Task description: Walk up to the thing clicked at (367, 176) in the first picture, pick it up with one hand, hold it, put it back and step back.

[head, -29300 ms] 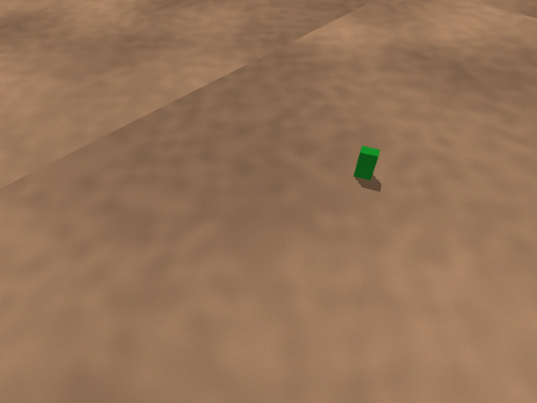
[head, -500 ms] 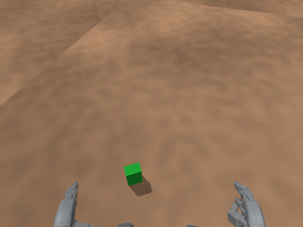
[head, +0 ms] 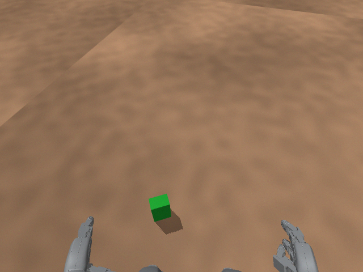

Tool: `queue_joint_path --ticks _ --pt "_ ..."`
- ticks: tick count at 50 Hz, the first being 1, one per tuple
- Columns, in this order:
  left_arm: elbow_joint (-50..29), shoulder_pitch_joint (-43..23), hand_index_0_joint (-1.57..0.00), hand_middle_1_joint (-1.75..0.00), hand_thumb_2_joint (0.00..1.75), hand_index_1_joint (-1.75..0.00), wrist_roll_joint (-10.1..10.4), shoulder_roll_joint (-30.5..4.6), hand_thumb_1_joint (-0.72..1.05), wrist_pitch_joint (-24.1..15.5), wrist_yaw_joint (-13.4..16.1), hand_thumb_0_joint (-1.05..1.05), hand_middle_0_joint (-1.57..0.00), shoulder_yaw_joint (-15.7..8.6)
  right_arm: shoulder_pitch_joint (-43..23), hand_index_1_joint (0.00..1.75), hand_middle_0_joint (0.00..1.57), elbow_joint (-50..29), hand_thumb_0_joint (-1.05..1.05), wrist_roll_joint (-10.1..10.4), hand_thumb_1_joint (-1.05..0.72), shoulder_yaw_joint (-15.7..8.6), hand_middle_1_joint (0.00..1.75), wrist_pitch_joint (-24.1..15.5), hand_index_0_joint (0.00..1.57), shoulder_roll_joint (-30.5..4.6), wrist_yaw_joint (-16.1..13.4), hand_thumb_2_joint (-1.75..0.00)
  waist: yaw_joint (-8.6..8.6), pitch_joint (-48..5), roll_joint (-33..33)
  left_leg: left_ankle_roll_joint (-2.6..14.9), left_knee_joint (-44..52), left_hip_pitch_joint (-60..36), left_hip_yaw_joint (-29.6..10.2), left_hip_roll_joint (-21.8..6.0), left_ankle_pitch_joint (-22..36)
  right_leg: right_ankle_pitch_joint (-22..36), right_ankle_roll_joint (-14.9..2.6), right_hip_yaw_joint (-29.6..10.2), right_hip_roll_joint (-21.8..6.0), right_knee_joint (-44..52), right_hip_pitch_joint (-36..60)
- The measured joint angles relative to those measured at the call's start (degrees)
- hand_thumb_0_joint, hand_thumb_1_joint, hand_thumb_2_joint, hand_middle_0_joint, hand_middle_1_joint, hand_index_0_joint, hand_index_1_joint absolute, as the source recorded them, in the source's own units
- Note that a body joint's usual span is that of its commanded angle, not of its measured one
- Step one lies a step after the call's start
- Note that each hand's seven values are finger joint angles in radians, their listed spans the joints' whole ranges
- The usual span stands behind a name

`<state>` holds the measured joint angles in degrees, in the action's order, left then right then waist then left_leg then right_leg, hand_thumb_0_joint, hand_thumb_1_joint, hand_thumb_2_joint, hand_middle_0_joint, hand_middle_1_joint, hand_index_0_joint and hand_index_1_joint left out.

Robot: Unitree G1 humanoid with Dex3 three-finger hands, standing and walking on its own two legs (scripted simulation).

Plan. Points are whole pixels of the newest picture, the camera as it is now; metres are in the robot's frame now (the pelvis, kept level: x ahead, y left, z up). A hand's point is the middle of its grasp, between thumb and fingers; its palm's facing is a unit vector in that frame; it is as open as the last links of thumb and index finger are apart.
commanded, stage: stand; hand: left
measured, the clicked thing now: (160, 208) +0.50 +0.14 -0.63
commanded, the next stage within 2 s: none
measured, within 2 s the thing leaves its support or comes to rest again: neither
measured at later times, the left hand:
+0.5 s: hand (107, 253) +0.17 +0.19 -0.06, palm faces +0.11 -0.95 -0.28, open 9.7 cm
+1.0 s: hand out of the picture +0.08 +0.25 -0.11, palm faces +0.00 -0.93 -0.36, open 7.4 cm
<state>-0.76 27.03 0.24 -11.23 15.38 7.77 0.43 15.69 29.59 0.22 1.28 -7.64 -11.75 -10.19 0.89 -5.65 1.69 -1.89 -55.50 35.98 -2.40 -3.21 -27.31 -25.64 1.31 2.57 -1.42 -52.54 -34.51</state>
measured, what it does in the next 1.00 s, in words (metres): stands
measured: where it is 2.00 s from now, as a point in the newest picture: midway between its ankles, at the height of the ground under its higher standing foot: outside the picture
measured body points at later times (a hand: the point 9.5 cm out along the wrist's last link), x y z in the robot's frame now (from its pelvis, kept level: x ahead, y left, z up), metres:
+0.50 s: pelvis +0.01 +0.00 +0.00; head +0.04 +0.01 +0.45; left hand +0.17 +0.23 -0.04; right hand +0.17 -0.24 -0.07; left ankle +0.01 +0.14 -0.69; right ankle +0.01 -0.14 -0.69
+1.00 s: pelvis +0.00 +0.01 +0.03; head +0.02 +0.01 +0.48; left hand +0.07 +0.30 -0.09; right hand +0.10 -0.28 -0.09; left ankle +0.01 +0.14 -0.69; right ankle +0.01 -0.14 -0.69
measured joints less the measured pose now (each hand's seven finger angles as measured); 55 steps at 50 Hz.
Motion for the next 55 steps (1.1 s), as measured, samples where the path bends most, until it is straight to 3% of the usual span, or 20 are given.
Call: queue_joint_path --ticks 7,11,21,26,30,33,35,39,45,55 --pt "0.0 -0.1 -0.07 -0.07 0.1 -0.07 0.0 0.0 -0.47 -0.1 -0.1 0.0 -0.08 -0.1 -0.2 0.3 0.21 -0.2 0.01 0.0 -0.9 0.0 0.3 0.1 0.2 -0.1 0.0 -0.9 -0.08 0.0 -0.1 0.02 0.0 -0.1 0.0 0.0 -0.2 -0.2 0.04 0.0 0.0 0.1 0.1" --pt "-0.4 0.1 -0.12 -0.15 0.19 -0.14 0.0 0.0 -0.38 0.1 -0.1 0.0 -0.12 -0.1 -0.4 0.3 0.21 -0.2 0.01 0.0 -0.9 -0.1 0.3 0.0 0.2 -0.1 0.0 -0.9 -0.11 0.1 -0.2 0.05 0.1 -0.2 0.0 0.0 -0.3 -0.3 0.08 0.0 0.0 0.2 0.2" --pt "-0.7 0.2 -0.19 -0.27 0.69 -0.27 0.0 -0.1 0.21 0.5 0.0 0.0 -0.19 0.0 -0.3 0.3 0.21 -0.1 0.01 -0.1 -0.9 0.0 0.3 0.1 0.2 0.1 0.0 -0.9 -0.09 0.0 -0.1 0.18 0.1 -0.3 0.1 0.0 -0.8 -0.6 0.23 -0.1 -0.1 0.4 0.4" --pt "-0.3 0.0 -0.2 -0.29 0.81 -0.29 0.0 -0.1 0.56 0.6 0.0 0.0 -0.2 -0.1 -0.2 0.3 0.21 0.1 0.01 -0.1 -0.9 0.0 0.3 0.3 0.2 0.2 0.0 -0.9 -0.07 -0.2 0.0 0.22 0.0 -0.6 0.1 0.0 -1.0 -0.8 0.31 -0.1 0.0 0.4 0.8" --pt "-0.1 -0.3 -0.2 -0.3 0.86 -0.29 0.0 -0.1 0.73 0.8 0.1 0.01 -0.21 -0.1 -0.2 0.3 0.21 0.1 0.01 -0.1 -0.9 0.0 0.3 0.3 0.2 0.2 0.1 -0.9 0.0 -0.2 0.0 0.22 0.0 -0.7 0.1 0.0 -1.0 -0.8 0.31 -0.1 0.0 0.4 0.9" --pt "11.7 -6.4 -0.2 -0.3 0.88 -0.29 -3.4 -1.9 0.81 -6.3 -2.8 0.01 -0.21 0.5 -3.1 0.3 0.21 5.9 0.01 -4.3 -0.9 -0.2 0.3 2.1 0.2 -1.2 3.2 -0.9 -1.05 3.4 -1.2 0.62 2.0 -4.6 0.7 0.9 0.0 -0.5 0.12 -0.6 -0.9 1.1 4.2" --pt "20.2 -10.2 -0.2 -0.3 0.88 -0.29 -4.2 -3.5 0.84 -9.2 -4.6 0.01 -0.21 0.3 -4.9 0.3 0.21 10.1 0.01 -5.1 -0.9 -0.1 0.3 4.3 0.2 -2.5 5.7 -0.9 -1.66 4.8 -2.0 0.85 3.8 -6.7 1.2 1.5 1.0 0.0 0.08 -0.9 -1.5 1.9 5.8" --pt "31.4 -13.0 -0.2 -0.3 0.89 -0.3 -3.6 -5.8 0.88 -12.4 -6.4 0.01 -0.21 -1.0 -5.6 0.3 0.21 14.5 0.01 -4.1 -0.9 -1.7 0.3 6.1 0.2 -4.3 8.5 -0.9 -1.98 6.6 -2.6 0.99 7.2 -10.1 1.7 2.0 2.7 1.2 0.28 -1.4 -2.0 4.3 8.7" --pt "42.7 -12.6 -0.2 -0.3 0.89 -0.3 -3.4 -7.3 0.9 -14.3 -6.8 0.01 -0.21 -2.1 -4.4 0.3 0.21 19.2 0.01 -3.7 -0.9 -3.6 0.3 6.9 0.2 -6.2 9.6 -0.9 -1.81 7.4 -2.1 1.18 12.1 -14.3 1.7 2.3 4.9 3.5 0.55 -1.2 -2.2 9.4 13.0" --pt "54.4 -13.7 -0.2 -0.3 0.9 -0.3 -2.2 -7.0 0.9 -15.1 -6.5 0.01 -0.21 -1.6 -4.2 0.3 0.21 26.4 0.01 -2.7 -0.9 -3.1 0.3 7.4 0.2 -6.0 9.6 -0.9 -2.02 8.7 -1.4 1.12 21.0 -21.1 1.3 2.7 9.2 7.5 0.78 -0.3 -2.4 18.3 20.1"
